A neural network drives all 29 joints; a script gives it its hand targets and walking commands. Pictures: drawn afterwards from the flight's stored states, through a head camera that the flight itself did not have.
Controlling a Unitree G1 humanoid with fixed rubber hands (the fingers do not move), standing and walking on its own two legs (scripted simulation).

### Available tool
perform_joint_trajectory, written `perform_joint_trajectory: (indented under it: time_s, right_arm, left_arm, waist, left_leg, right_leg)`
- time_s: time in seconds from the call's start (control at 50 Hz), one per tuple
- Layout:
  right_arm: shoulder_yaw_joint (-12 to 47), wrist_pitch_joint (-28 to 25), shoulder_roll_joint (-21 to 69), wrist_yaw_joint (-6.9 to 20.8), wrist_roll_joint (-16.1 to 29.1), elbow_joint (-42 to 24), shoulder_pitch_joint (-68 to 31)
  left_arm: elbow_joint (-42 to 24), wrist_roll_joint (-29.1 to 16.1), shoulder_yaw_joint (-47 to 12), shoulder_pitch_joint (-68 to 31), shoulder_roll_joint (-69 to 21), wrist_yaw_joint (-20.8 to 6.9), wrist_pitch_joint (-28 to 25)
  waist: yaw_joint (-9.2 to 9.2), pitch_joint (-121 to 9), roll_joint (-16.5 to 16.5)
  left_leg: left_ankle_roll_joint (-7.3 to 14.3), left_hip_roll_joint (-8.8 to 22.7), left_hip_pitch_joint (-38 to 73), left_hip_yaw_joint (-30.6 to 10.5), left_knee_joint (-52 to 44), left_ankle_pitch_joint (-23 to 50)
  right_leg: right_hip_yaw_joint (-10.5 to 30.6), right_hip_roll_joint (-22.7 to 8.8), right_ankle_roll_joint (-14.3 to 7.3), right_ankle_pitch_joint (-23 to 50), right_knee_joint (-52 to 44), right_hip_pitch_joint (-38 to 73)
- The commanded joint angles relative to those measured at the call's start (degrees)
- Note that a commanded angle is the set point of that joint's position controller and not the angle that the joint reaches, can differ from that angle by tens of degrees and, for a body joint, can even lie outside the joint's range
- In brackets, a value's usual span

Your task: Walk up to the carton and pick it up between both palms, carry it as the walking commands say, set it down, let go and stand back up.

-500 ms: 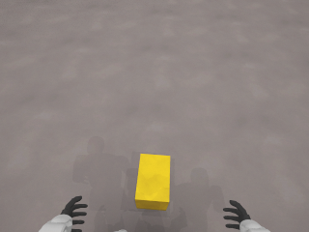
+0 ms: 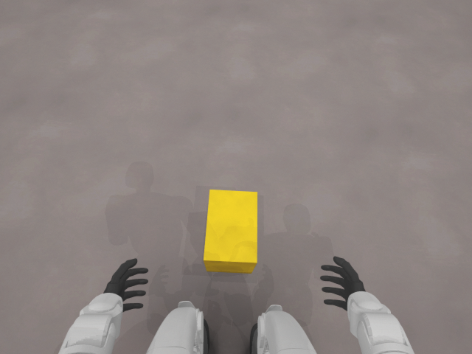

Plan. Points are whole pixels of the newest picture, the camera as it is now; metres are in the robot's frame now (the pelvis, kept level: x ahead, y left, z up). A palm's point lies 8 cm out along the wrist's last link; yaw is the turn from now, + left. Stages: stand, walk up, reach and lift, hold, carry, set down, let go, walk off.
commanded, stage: reach and lift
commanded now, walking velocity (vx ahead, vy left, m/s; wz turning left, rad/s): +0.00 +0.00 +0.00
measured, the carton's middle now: (231, 233) +0.48 +0.00 -0.61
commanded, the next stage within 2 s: none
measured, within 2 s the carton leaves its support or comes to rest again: neither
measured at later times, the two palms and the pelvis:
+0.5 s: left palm (140, 227) +0.35 +0.20 -0.13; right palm (324, 231) +0.35 -0.18 -0.12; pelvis -0.04 +0.01 -0.04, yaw +1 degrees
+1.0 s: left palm (159, 171) +0.49 +0.18 -0.15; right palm (310, 180) +0.47 -0.17 -0.15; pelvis -0.03 +0.00 -0.05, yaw +1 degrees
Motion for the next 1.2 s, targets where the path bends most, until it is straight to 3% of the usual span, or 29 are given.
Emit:
perform_joint_trajectory:
  time_s: [0.0,0.08,0.2,0.54,0.76,0.92,1.06,1.12,1.18]
  right_arm:
    - [-1.28,-0.15,-2.71,-0.64,-0.50,-3.74,-8.17]
    - [-3.09,-0.11,-3.15,-1.67,-1.00,-1.86,-17.27]
    - [-5.02,-0.64,-3.36,-3.08,-0.62,3.60,-28.83]
    - [-10.24,-13.13,-5.65,-5.96,1.97,15.52,-51.67]
    - [-10.93,-20.46,-6.53,-6.76,3.52,20.12,-64.57]
    - [-12.59,-22.45,-7.31,-6.49,1.85,19.64,-72.60]
    - [-14.95,-23.71,-5.10,-6.06,-1.91,17.77,-70.14]
    - [-15.62,-24.04,-3.97,-5.95,-3.06,15.73,-69.38]
    - [-16.26,-24.13,-2.44,-5.80,-3.82,16.62,-69.54]
  left_arm:
    - [-3.01,0.28,1.84,-8.12,4.57,0.45,-0.16]
    - [-0.43,0.06,2.32,-18.57,5.33,1.17,-0.18]
    - [5.46,-0.39,2.97,-31.28,5.86,2.67,-0.36]
    - [16.95,-1.91,5.78,-56.28,7.68,6.58,-11.70]
    - [25.89,-2.53,7.43,-72.24,10.21,6.77,-19.33]
    - [28.07,-0.47,10.66,-79.95,11.41,5.97,-22.29]
    - [25.30,2.71,13.54,-77.72,10.12,4.38,-23.84]
    - [23.60,3.71,14.76,-76.46,10.04,3.61,-24.40]
    - [24.67,4.20,15.46,-76.48,9.57,2.95,-24.79]
  waist:
    - [-0.16,-15.24,0.13]
    - [-0.58,-15.99,0.24]
    - [-0.62,-20.76,0.74]
    - [-1.40,-42.60,2.67]
    - [-2.45,-52.12,3.26]
    - [-1.82,-58.66,2.85]
    - [-1.65,-63.43,2.44]
    - [-1.30,-63.55,1.80]
    - [-0.98,-59.56,1.36]
  left_leg:
    - [-0.77,-1.78,14.28,-6.01,-6.16,1.24]
    - [-1.10,-1.84,12.86,-6.21,-4.98,-2.47]
    - [-1.30,-2.33,11.25,-6.65,-3.52,-1.90]
    - [-2.31,-4.08,4.99,-7.87,2.02,12.00]
    - [-2.19,-4.95,2.89,-8.52,3.91,20.72]
    - [-1.92,-5.17,1.18,-8.39,3.47,25.56]
    - [-1.80,-5.17,0.63,-8.69,3.67,33.86]
    - [-1.79,-5.34,-2.86,-8.40,4.22,33.99]
    - [-1.90,-5.67,-10.35,-7.69,6.21,29.73]
  right_leg:
    - [3.16,1.42,1.01,-0.35,-8.29,0.22]
    - [2.78,1.41,1.17,-3.77,-7.19,-1.75]
    - [2.36,1.29,1.34,-2.50,-5.32,-2.78]
    - [1.67,3.74,0.51,9.22,0.72,-12.12]
    - [1.96,4.10,1.39,15.23,2.06,-18.28]
    - [2.43,4.35,2.17,20.00,1.23,-18.57]
    - [3.14,4.55,2.41,28.99,1.06,-17.03]
    - [3.66,4.50,2.63,30.62,1.65,-16.54]
    - [3.65,4.45,3.03,27.76,3.86,-20.20]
